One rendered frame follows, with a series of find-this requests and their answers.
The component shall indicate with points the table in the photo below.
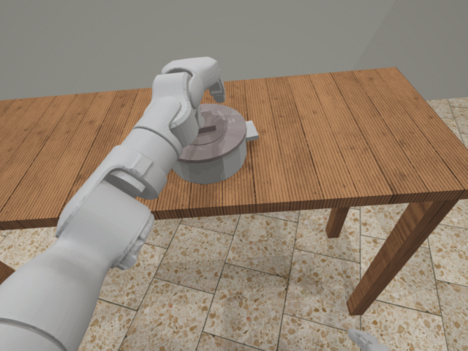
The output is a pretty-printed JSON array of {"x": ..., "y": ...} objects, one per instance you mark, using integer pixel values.
[{"x": 329, "y": 140}]

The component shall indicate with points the lid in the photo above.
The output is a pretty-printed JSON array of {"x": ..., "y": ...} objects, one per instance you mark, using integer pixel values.
[{"x": 210, "y": 146}]

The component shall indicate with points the pot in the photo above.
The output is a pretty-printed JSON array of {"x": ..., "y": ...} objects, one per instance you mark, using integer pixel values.
[{"x": 218, "y": 170}]

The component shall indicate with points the right robot hand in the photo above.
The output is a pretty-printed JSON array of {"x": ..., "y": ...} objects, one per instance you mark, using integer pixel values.
[{"x": 366, "y": 341}]

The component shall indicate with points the left robot upper arm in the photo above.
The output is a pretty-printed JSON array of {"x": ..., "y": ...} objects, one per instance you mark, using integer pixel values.
[{"x": 47, "y": 304}]

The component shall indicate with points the left robot forearm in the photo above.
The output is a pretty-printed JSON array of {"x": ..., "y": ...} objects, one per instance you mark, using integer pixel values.
[{"x": 139, "y": 166}]

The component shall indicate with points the left robot hand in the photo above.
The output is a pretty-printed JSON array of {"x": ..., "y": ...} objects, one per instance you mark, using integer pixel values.
[{"x": 208, "y": 70}]

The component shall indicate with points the knob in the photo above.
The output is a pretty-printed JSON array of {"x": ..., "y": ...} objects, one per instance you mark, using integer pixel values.
[{"x": 209, "y": 125}]

